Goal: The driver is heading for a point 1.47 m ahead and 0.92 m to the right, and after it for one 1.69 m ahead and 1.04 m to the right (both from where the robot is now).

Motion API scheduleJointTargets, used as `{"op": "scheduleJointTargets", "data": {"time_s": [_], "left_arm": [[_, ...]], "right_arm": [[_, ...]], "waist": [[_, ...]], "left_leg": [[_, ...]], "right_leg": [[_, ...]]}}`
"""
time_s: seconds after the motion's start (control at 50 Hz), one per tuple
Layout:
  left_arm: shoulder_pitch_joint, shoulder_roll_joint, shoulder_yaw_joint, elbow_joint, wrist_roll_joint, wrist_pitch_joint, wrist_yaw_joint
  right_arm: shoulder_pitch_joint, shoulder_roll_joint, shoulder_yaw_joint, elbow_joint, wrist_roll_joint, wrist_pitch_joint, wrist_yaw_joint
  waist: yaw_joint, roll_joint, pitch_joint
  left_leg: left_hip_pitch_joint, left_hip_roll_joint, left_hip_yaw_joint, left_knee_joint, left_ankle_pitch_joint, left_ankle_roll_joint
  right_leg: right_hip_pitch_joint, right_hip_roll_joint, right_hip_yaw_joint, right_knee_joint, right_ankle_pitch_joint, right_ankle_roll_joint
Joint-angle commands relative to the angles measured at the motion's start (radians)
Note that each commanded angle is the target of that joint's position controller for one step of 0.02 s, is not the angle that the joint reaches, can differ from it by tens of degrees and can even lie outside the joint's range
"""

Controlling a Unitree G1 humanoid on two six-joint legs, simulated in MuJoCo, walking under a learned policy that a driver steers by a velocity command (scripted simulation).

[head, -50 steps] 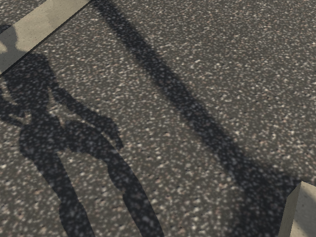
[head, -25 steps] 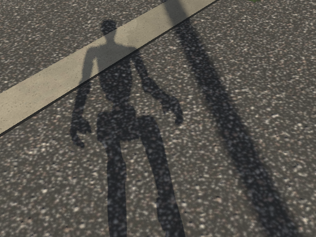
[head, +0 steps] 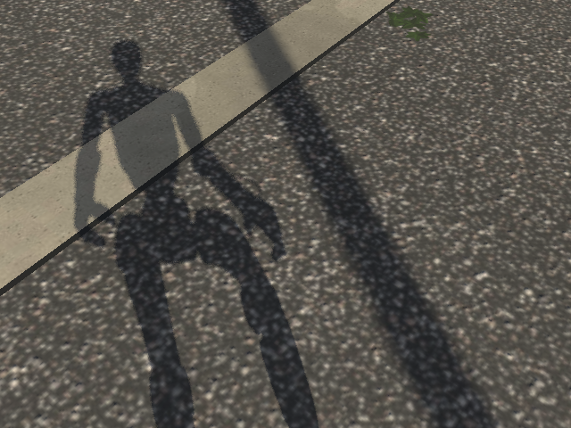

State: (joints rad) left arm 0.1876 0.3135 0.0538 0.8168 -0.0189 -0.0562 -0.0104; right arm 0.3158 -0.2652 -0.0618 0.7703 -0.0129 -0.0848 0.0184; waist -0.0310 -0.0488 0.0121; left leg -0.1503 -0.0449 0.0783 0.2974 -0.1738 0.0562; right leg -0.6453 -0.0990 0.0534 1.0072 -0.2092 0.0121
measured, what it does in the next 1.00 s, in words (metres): walks ahead, turning right: right foot, then left foot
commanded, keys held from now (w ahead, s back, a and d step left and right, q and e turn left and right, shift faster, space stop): e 1.00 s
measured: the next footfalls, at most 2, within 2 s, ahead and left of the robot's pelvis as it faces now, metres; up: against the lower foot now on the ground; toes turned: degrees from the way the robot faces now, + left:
right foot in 0.24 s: +0.28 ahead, -0.14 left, +0.00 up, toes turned -8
left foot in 0.68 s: +0.32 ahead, +0.08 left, +0.00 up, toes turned -28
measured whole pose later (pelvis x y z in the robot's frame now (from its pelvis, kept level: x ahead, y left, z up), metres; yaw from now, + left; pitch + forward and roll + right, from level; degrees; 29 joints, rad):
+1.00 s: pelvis +0.20 -0.01 -0.01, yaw -34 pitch +1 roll -1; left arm 0.18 0.31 0.09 0.62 -0.02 0.08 0.00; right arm 0.16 -0.27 -0.06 0.70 -0.01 0.02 -0.03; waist -0.02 -0.01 0.05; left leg -0.26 0.08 0.08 0.47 -0.23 -0.01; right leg -0.44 -0.02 0.01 0.86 -0.40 0.09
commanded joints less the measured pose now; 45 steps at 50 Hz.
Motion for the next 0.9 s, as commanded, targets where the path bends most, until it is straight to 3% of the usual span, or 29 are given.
{"op": "scheduleJointTargets", "data": {"time_s": [0.02,0.08,0.14,0.18,0.22,0.24,0.26,0.28,0.3,0.32,0.34,0.38,0.42,0.46,0.54,0.6,0.66,0.68,0.7,0.72,0.74,0.76,0.78,0.8,0.84,0.9], "left_arm": [[0.016,0.025,0.005,-0.047,0.010,0.000,-0.004],[-0.083,0.007,-0.003,-0.087,0.018,-0.007,-0.024],[-0.115,0.034,0.008,-0.127,0.016,0.000,-0.045],[-0.091,0.062,0.022,-0.142,0.022,0.003,-0.057],[0.070,0.118,0.056,-0.108,0.025,0.000,-0.056],[0.146,0.205,0.083,-0.105,0.026,0.000,-0.036],[0.123,0.284,0.089,-0.129,0.030,0.009,-0.018],[0.131,0.234,0.076,-0.164,0.031,0.012,-0.020],[0.074,0.185,0.067,-0.183,0.026,0.015,-0.022],[0.023,0.146,0.057,-0.187,0.009,0.022,-0.015],[-0.015,0.119,0.048,-0.195,0.002,0.032,-0.007],[-0.055,0.121,0.049,-0.212,0.023,0.045,0.003],[-0.057,0.138,0.058,-0.220,0.031,0.050,0.013],[-0.047,0.158,0.067,-0.224,0.022,0.056,0.026],[-0.062,0.158,0.071,-0.239,0.015,0.078,0.040],[-0.047,0.154,0.072,-0.244,0.014,0.091,0.038],[-0.057,0.140,0.068,-0.252,0.001,0.105,0.040],[-0.028,0.110,0.059,-0.252,-0.001,0.106,0.041],[-0.008,0.068,0.050,-0.276,-0.002,0.101,0.038],[-0.015,0.132,0.070,-0.280,0.009,0.085,0.033],[0.011,0.181,0.089,-0.257,0.010,0.082,0.029],[0.036,0.176,0.093,-0.228,0.004,0.091,0.030],[0.053,0.153,0.090,-0.213,0.006,0.103,0.036],[0.055,0.126,0.082,-0.212,0.004,0.112,0.035],[0.009,0.092,0.069,-0.237,-0.006,0.117,0.030],[-0.064,0.067,0.054,-0.279,-0.006,0.113,0.021]], "right_arm": [[-0.092,-0.138,-0.033,-0.061,-0.007,-0.024,-0.015],[-0.072,-0.162,-0.036,-0.040,-0.002,-0.013,-0.032],[-0.057,-0.183,-0.044,-0.020,0.017,0.012,-0.045],[-0.073,-0.198,-0.052,-0.020,0.029,0.034,-0.058],[-0.088,-0.191,-0.051,-0.030,0.035,0.055,-0.071],[-0.038,-0.171,-0.041,-0.043,0.011,0.054,-0.073],[0.086,-0.061,-0.006,-0.065,-0.041,0.044,-0.056],[0.081,-0.114,-0.005,-0.057,-0.011,0.034,-0.038],[-0.020,-0.161,-0.018,-0.074,0.026,0.035,-0.033],[-0.075,-0.157,-0.018,-0.084,0.025,0.043,-0.042],[-0.103,-0.158,-0.022,-0.082,0.012,0.055,-0.054],[-0.094,-0.157,-0.027,-0.090,0.004,0.078,-0.062],[-0.079,-0.125,-0.019,-0.084,0.001,0.080,-0.066],[-0.093,-0.113,-0.015,-0.084,-0.001,0.081,-0.068],[-0.142,-0.112,-0.015,-0.095,0.006,0.083,-0.060],[-0.159,-0.118,-0.019,-0.104,0.012,0.067,-0.050],[-0.100,-0.123,-0.030,-0.088,0.018,0.049,-0.037],[-0.072,-0.173,-0.045,-0.085,0.007,0.048,-0.039],[-0.095,-0.274,-0.067,-0.093,-0.023,0.060,-0.045],[-0.115,-0.245,-0.064,-0.107,-0.049,0.061,-0.043],[-0.168,-0.193,-0.048,-0.133,-0.040,0.059,-0.049],[-0.208,-0.157,-0.040,-0.142,-0.022,0.061,-0.054],[-0.225,-0.139,-0.035,-0.146,-0.005,0.063,-0.058],[-0.222,-0.131,-0.029,-0.147,0.003,0.066,-0.061],[-0.194,-0.137,-0.031,-0.141,-0.003,0.078,-0.065],[-0.144,-0.170,-0.045,-0.129,-0.005,0.091,-0.070]], "waist": [[0.043,0.105,0.013],[0.004,0.105,0.009],[0.001,0.121,-0.005],[0.024,0.136,-0.024],[0.102,0.101,-0.103],[0.122,-0.033,-0.180],[0.017,-0.257,-0.288],[0.074,-0.152,-0.472],[0.094,-0.058,-0.375],[0.077,0.006,-0.264],[0.059,0.034,-0.188],[0.014,-0.025,-0.135],[0.007,-0.048,-0.141],[0.015,-0.045,-0.168],[0.034,-0.075,-0.152],[0.049,-0.104,-0.135],[0.009,-0.110,-0.126],[0.011,-0.049,-0.133],[0.058,0.232,-0.102],[0.040,0.335,-0.091],[0.057,0.248,-0.085],[0.070,0.192,-0.071],[0.070,0.176,-0.063],[0.060,0.178,-0.051],[0.034,0.197,-0.038],[-0.013,0.234,-0.066]], "left_leg": [[-0.026,0.257,-0.068,-0.141,0.433,0.145],[-0.027,0.240,0.025,-0.110,0.511,0.112],[0.082,0.279,0.031,-0.032,0.535,0.092],[0.136,0.297,0.031,0.071,0.627,0.070],[0.116,0.240,0.066,0.335,0.672,0.019],[-0.040,0.162,0.087,0.602,0.410,-0.048],[-0.400,-0.013,0.040,0.968,-0.508,-0.126],[-0.465,-0.029,-0.174,1.109,-0.547,-0.121],[-0.524,0.015,-0.194,1.107,-0.455,-0.103],[-0.551,0.049,-0.179,1.043,-0.372,-0.099],[-0.529,0.077,-0.178,0.972,-0.321,-0.103],[-0.412,0.077,-0.171,0.853,-0.270,-0.104],[-0.366,0.057,-0.155,0.738,-0.253,-0.117],[-0.345,0.049,-0.164,0.656,-0.208,-0.132],[-0.300,0.032,-0.177,0.529,-0.132,-0.139],[-0.266,0.019,-0.179,0.418,-0.148,-0.125],[-0.120,0.016,-0.154,0.153,-0.043,-0.085],[-0.016,0.128,-0.229,0.074,-0.012,-0.042],[0.040,0.344,-0.468,0.016,0.075,0.084],[-0.022,0.455,-0.610,-0.022,0.178,0.200],[-0.038,0.433,-0.536,0.002,0.212,0.195],[-0.043,0.365,-0.428,0.025,0.215,0.147],[-0.022,0.320,-0.358,0.042,0.212,0.116],[-0.017,0.306,-0.312,0.046,0.252,0.116],[0.005,0.276,-0.232,0.036,0.270,0.124],[0.094,0.306,-0.204,0.046,0.294,0.147]], "right_leg": [[0.011,-0.007,0.029,-0.148,0.173,0.012],[0.105,0.029,-0.041,-0.319,0.332,0.006],[0.096,0.042,-0.048,-0.388,0.269,-0.018],[0.120,0.067,-0.074,-0.412,0.158,-0.047],[0.322,0.135,-0.111,-0.510,0.192,-0.092],[0.538,0.035,0.051,-0.527,0.593,-0.150],[0.850,-0.213,0.420,-0.450,1.007,-0.346],[0.906,-0.275,0.602,-0.543,0.783,-0.436],[0.823,-0.220,0.500,-0.583,0.606,-0.394],[0.705,-0.172,0.423,-0.613,0.444,-0.340],[0.575,-0.140,0.378,-0.647,0.342,-0.306],[0.393,-0.085,0.339,-0.693,0.255,-0.277],[0.347,-0.057,0.305,-0.693,0.301,-0.272],[0.348,-0.049,0.310,-0.685,0.264,-0.266],[0.309,-0.015,0.351,-0.699,-0.001,-0.229],[0.337,-0.013,0.412,-0.681,-0.042,-0.216],[0.329,0.023,0.434,-0.616,-0.017,-0.171],[0.256,0.074,0.386,-0.533,-0.113,-0.122],[0.069,0.223,0.183,-0.326,-0.313,-0.057],[0.010,0.237,0.098,-0.071,-0.406,-0.010],[0.018,0.194,0.112,0.072,-0.348,0.013],[0.021,0.184,0.094,0.129,-0.292,0.031],[0.004,0.175,0.080,0.185,-0.244,0.050],[-0.009,0.168,0.068,0.227,-0.219,0.065],[-0.013,0.148,0.011,0.168,-0.176,0.085],[0.014,0.104,-0.021,0.001,-0.182,0.099]]}}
